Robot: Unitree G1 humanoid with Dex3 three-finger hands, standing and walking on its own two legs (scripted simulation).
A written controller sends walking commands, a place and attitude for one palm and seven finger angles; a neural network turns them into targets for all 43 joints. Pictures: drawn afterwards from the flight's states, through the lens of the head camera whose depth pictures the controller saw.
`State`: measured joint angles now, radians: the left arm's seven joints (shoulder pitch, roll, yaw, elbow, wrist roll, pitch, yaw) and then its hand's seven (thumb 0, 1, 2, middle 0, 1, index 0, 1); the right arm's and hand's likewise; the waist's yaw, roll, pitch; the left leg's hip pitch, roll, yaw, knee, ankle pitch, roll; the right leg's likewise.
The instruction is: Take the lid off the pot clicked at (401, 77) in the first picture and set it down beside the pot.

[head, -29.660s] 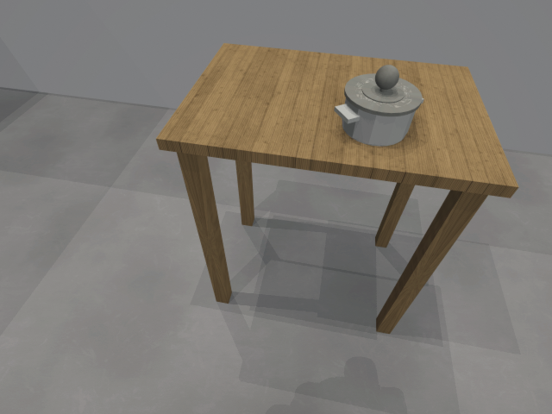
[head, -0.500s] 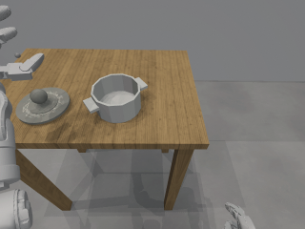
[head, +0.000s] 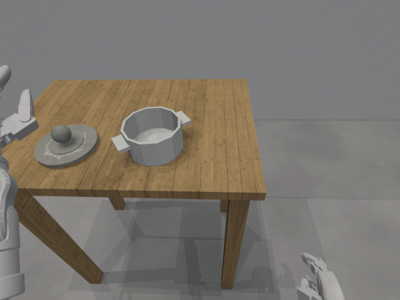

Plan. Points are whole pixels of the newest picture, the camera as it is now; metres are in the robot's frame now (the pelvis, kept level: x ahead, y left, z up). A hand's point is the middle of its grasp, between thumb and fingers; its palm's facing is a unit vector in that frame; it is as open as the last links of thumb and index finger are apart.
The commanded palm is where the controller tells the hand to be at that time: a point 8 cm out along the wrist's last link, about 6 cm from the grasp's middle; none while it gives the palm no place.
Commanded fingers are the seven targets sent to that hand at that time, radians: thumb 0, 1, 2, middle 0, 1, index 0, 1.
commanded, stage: draw the hand back to the body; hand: left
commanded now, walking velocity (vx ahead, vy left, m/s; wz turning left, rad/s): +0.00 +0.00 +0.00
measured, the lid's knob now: (61, 133) +0.46 +0.41 +0.08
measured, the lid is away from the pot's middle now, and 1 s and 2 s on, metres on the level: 0.24 0.24 0.24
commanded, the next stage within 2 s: step back with the hand held close in 0.94 s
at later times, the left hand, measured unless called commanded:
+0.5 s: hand (9, 158) +0.22 +0.27 +0.26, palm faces +0.51 -0.83 -0.24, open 7.4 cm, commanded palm +0.16 +0.30 +0.25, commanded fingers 0.00 0.90 0.90 -0.20 -0.30 -0.20 -0.30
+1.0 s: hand out of the picture +0.16 +0.27 +0.25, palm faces +0.49 -0.82 -0.29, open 7.4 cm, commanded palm +0.11 +0.31 +0.25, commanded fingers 0.00 0.90 0.90 -0.20 -0.30 -0.20 -0.30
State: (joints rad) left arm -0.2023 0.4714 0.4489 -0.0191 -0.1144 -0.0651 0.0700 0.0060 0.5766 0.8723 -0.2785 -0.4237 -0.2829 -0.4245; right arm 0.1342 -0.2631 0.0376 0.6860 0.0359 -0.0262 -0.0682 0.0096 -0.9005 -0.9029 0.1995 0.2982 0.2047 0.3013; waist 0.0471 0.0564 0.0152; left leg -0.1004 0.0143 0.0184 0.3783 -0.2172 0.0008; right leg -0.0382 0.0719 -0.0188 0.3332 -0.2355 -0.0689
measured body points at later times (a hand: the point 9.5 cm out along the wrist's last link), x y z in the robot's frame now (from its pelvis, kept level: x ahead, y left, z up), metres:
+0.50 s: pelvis -0.01 +0.00 +0.00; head -0.04 -0.02 +0.45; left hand +0.18 +0.31 +0.27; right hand +0.18 -0.22 -0.09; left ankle +0.00 +0.12 -0.75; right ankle -0.03 -0.07 -0.75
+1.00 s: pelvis -0.02 +0.03 +0.00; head -0.06 +0.02 +0.45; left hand +0.13 +0.31 +0.26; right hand +0.19 -0.17 -0.08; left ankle +0.00 +0.12 -0.75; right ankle -0.03 -0.07 -0.75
